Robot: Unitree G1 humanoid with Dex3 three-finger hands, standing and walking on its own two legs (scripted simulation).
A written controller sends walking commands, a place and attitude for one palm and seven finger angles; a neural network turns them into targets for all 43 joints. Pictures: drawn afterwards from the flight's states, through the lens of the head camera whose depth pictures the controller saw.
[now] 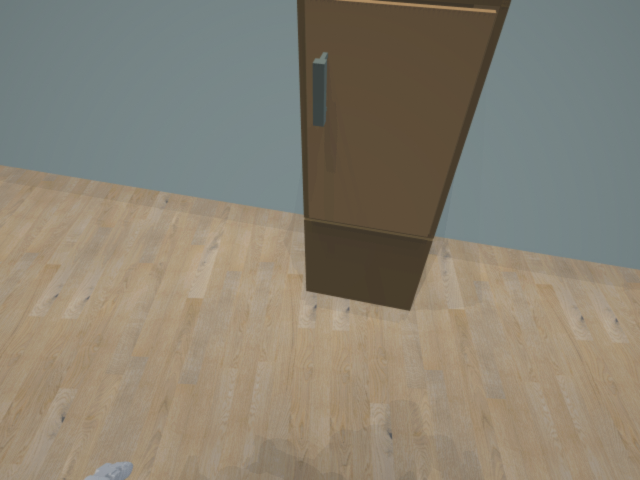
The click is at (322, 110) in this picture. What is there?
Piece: cupboard door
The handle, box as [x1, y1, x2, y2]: [313, 52, 327, 126]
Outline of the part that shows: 327,52 323,52 319,59 315,58 313,61 313,125 323,126 325,121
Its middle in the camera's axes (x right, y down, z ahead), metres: +0.00 -0.33 +0.85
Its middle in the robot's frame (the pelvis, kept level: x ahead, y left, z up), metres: +0.86 +0.04 +0.08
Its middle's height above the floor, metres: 0.85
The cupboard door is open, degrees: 0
